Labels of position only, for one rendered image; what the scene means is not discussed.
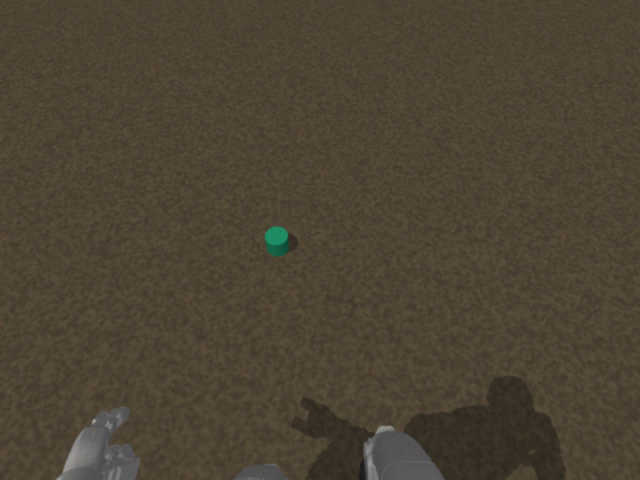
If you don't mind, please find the tin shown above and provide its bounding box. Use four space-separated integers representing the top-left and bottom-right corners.
265 226 289 256

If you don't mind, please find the left robot hand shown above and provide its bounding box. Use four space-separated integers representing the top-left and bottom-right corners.
62 407 141 480

